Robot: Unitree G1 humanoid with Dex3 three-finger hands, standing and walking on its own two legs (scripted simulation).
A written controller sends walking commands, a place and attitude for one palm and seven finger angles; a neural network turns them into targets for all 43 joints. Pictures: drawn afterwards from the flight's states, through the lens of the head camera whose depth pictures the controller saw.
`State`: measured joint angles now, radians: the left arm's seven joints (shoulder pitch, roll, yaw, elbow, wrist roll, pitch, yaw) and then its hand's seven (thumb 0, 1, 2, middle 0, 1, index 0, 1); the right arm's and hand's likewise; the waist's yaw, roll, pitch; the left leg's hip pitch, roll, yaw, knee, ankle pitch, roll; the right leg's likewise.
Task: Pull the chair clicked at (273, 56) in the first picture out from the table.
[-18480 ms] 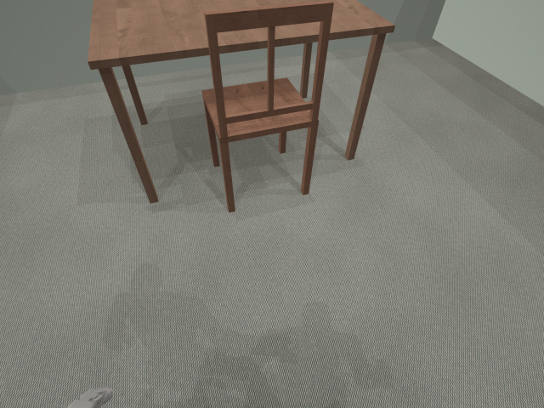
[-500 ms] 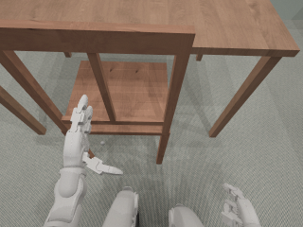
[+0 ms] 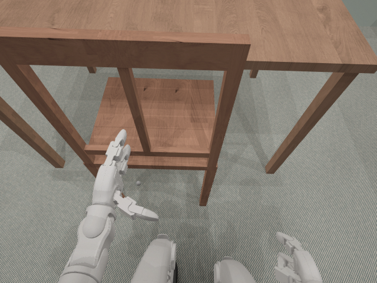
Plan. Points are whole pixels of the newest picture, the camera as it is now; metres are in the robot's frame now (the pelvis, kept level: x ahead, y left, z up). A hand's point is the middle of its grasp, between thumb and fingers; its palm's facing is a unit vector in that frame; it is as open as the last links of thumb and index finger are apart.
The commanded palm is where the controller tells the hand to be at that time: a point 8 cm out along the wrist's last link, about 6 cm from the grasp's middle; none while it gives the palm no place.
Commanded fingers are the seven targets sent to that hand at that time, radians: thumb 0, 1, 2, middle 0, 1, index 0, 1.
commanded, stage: aim the fingers beside a spindle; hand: left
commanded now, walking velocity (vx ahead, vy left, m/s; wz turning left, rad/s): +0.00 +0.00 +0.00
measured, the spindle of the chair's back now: (138, 116) +0.46 +0.15 +0.03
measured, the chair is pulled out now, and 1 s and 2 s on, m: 0.00 0.00 0.00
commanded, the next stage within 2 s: push the fingers through the gap in 1.84 s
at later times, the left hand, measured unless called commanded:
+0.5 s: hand (138, 182) +0.30 +0.12 +0.04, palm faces +0.04 -1.00 -0.03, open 16.9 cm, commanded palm +0.29 +0.17 +0.03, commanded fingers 0.00 -0.50 0.30 -0.06 -0.08 -0.06 -0.08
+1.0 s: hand (134, 175) +0.32 +0.14 +0.02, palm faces +0.01 -1.00 -0.05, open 16.9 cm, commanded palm +0.30 +0.17 +0.01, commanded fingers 0.00 -0.50 0.30 -0.06 -0.08 -0.06 -0.08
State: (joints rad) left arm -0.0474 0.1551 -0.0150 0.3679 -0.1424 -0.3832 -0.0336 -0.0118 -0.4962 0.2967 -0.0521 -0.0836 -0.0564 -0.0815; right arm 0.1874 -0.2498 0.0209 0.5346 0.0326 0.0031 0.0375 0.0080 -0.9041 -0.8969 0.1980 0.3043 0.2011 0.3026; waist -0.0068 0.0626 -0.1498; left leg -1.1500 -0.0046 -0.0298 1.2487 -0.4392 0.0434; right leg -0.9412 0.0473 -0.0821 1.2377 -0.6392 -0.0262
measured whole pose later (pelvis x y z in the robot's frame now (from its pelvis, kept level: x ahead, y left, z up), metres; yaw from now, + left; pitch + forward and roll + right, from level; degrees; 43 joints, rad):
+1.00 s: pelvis +0.00 -0.01 +0.00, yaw +1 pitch +19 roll -3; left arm -0.07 0.18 0.02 0.35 -0.15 -0.40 -0.04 -0.01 -0.50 0.30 -0.05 -0.08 -0.06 -0.08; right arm 0.18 -0.26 0.02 0.57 0.04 0.00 0.04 0.01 -0.90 -0.90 0.20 0.30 0.20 0.30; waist 0.00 0.07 -0.15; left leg -1.14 -0.01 -0.04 1.25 -0.44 0.03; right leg -0.93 0.05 -0.09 1.24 -0.65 -0.04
